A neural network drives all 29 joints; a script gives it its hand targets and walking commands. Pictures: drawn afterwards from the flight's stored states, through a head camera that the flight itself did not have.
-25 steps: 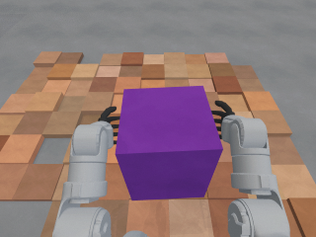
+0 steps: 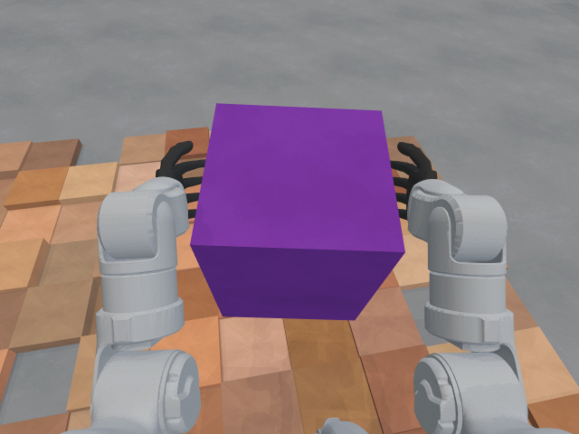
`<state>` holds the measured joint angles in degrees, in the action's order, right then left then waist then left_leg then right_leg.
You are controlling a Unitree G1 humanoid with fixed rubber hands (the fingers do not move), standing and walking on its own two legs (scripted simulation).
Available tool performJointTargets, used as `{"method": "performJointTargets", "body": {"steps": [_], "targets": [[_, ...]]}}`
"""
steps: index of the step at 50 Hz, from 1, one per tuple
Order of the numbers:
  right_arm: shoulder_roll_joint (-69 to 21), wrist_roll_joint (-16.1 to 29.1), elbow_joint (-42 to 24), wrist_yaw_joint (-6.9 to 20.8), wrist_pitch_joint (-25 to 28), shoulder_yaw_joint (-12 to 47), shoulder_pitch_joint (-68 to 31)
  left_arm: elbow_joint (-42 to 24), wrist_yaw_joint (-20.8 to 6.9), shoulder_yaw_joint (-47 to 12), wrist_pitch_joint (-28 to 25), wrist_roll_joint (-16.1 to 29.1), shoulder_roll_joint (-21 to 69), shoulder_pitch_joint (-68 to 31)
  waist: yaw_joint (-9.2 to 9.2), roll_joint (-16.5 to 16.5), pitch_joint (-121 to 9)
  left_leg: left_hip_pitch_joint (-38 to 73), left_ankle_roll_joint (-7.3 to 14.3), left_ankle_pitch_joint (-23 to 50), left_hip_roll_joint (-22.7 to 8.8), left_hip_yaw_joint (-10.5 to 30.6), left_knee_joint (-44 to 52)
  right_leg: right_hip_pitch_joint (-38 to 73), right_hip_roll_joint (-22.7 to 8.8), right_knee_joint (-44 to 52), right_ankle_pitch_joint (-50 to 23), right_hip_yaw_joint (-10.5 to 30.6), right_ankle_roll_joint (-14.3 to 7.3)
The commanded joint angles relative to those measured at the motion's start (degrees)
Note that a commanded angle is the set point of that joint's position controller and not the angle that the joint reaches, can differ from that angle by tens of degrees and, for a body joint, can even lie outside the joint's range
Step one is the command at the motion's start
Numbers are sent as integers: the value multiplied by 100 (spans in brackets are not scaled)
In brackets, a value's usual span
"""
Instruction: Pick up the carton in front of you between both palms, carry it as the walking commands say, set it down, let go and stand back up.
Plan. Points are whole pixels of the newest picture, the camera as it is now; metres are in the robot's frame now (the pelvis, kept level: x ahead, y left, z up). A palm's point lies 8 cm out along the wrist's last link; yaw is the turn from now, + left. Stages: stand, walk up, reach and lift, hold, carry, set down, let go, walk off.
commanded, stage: carry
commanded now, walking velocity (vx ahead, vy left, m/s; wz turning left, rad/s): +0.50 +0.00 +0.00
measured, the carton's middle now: (293, 224) +0.40 -0.03 +0.08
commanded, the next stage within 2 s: none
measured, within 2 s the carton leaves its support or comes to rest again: neither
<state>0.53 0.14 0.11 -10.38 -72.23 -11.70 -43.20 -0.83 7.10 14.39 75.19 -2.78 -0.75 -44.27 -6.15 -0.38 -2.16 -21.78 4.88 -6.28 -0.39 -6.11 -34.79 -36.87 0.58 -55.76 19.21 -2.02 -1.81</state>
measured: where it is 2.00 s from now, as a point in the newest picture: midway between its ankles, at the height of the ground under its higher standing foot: (257, 289)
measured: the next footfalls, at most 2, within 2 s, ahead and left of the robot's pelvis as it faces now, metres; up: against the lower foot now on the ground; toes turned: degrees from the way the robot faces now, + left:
right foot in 0.10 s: +0.21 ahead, -0.10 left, +0.00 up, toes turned -6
left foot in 0.54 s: +0.43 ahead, +0.10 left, +0.00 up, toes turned +7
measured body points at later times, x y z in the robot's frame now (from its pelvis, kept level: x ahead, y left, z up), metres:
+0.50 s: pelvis +0.27 +0.00 +0.00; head +0.30 +0.00 +0.45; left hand +0.63 +0.17 +0.11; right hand +0.66 -0.13 +0.11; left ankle +0.38 +0.11 -0.72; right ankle +0.17 -0.10 -0.74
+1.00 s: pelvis +0.57 +0.03 +0.00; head +0.59 +0.03 +0.45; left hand +0.94 +0.16 +0.12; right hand +0.94 -0.14 +0.12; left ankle +0.43 +0.11 -0.69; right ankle +0.67 -0.06 -0.72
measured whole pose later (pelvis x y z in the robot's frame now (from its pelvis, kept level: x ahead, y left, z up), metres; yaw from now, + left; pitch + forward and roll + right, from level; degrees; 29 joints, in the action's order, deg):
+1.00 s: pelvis +0.57 +0.03 +0.00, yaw +0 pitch +4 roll -3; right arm 0.7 -2.5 5.8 -6.6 -67.7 -12.9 -37.1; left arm 4.1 7.1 12.0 69.1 -7.7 4.3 -37.1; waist -1.3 3.2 -2.9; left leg -14.4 -0.3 -15.6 -1.3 -3.0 -48.7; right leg -25.9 3.4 -26.3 4.9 -7.4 -4.6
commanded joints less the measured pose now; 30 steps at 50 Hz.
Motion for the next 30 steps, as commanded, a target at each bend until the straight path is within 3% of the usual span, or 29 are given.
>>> {"method": "performJointTargets", "body": {"steps": [1,4,5,6,7,8,9,10,12,14,16,18,21,22,24,25,26,27,28,29,30], "targets": [[-5711,2760,-309,1672,-201,3612,-4535,61,-887,-3139,-51,1676,4957,-3720,174,874,-2603,2134,559,1811,-1156,1425,885,390,-93,1758,-1140,133,13],[-5779,2709,417,1717,-316,3349,-4749,587,-947,-2854,87,1652,4861,-3929,349,435,-2352,1050,195,1146,-856,747,507,2299,171,3336,-2678,-475,24],[-5825,2681,646,1710,-342,3238,-4786,765,-981,-2734,132,1683,4841,-4064,507,119,-2475,385,52,886,-613,464,10,3382,66,3139,-2314,-546,-70],[-5828,2672,785,1700,-380,3109,-5017,1027,-1009,-2589,149,1643,4794,-4087,797,-687,-2705,-748,-250,-306,-186,265,-1002,4668,-830,2858,-3365,618,-519],[-5892,2654,948,1692,-438,2922,-5271,1253,-1005,-2408,154,1582,4658,-4118,1006,-1891,-2934,-2157,-450,-2365,310,220,-2527,5826,-1869,2854,-4136,2274,-1202],[-5935,2612,1061,1671,-467,2801,-5335,1271,-1015,-2376,184,1700,4782,-4163,1049,-1495,-2923,-2711,-379,-2676,204,587,-3370,5850,-2033,2931,-3133,2579,-1338],[-5952,2553,1088,1647,-494,2661,-5386,1205,-1040,-2405,204,1860,5063,-4359,1081,-780,-2785,-2870,-339,-2470,47,746,-3465,5578,-1896,2997,-2585,2526,-1215],[-6017,2473,1148,1611,-521,2539,-5329,980,-1062,-2456,211,2024,5275,-4726,1061,-346,-2647,-2901,-351,-2186,-89,737,-3340,5314,-1837,3098,-2561,2414,-1095],[-6113,2233,1143,1510,-552,2289,-5153,657,-1103,-2607,221,2320,5709,-5294,932,-188,-2686,-2652,-390,-1822,-268,826,-3098,4807,-1802,3400,-1507,2272,-1004],[-6156,1980,1214,1426,-545,2108,-4915,575,-1176,-2694,207,2534,6123,-5480,832,-443,-2574,-2456,-430,-1548,-219,638,-2668,4503,-1684,3655,-1196,1946,-907],[-6236,1741,1293,1390,-480,2043,-4658,698,-1283,-2790,149,2655,6486,-5431,835,-467,-2426,-2301,-470,-1144,-272,575,-1984,4321,-1687,3955,-1065,1621,-857],[-6370,1572,1372,1403,-366,2088,-4401,821,-1399,-2912,15,2705,6806,-5287,861,-499,-2236,-1957,-479,-683,-265,394,-1086,4213,-1596,4170,-1527,1138,-735],[-6627,1588,1183,1452,-162,2370,-4344,661,-1495,-3097,-236,2727,7023,-5163,921,-800,-2205,-1271,-378,-336,-39,-53,-305,4157,-1366,3954,-2493,454,-549],[-6708,1630,1070,1468,-99,2493,-4338,544,-1494,-3154,-309,2707,7029,-5131,908,-901,-2268,-974,-321,105,-89,-68,-191,4105,-1347,3778,-2687,242,-483],[-6802,1751,807,1496,21,2737,-4328,355,-1465,-3341,-439,2649,7035,-4922,663,-1044,-2488,-67,-220,67,-35,-214,237,3836,-1338,3313,-3074,-59,-337],[-6846,1811,705,1515,80,2868,-4272,265,-1437,-3457,-495,2636,7041,-4816,458,-879,-2738,831,-168,111,87,-396,600,3515,-1209,2612,-3499,-394,-214],[-6819,1823,776,1530,138,2929,-4046,305,-1420,-3508,-505,2603,7009,-4564,434,-587,-2693,1307,-187,944,293,-624,1110,3477,-829,1936,-3926,-785,-50],[-6831,1842,853,1574,170,2957,-3809,392,-1387,-3521,-539,2487,6858,-4312,328,-286,-2763,2257,-162,894,-105,-122,1345,2721,-661,1039,-3021,-710,76],[-6586,1756,872,1584,272,2988,-3629,427,-1367,-3508,-525,2450,6936,-4200,298,1278,-3563,4317,845,1391,-1460,2207,810,615,-244,-498,-1544,-440,325],[-6766,1874,852,1616,320,3082,-3474,367,-1329,-3572,-556,2332,6802,-3987,219,1803,-3583,4669,1074,1429,-1826,3200,1129,-448,195,-1413,958,-178,294],[-6794,1981,551,1659,355,3147,-3601,288,-1286,-3669,-611,2330,6856,-3994,206,1316,-3405,4557,1009,1453,-1749,2886,962,-825,-11,-1708,1020,198,137]]}}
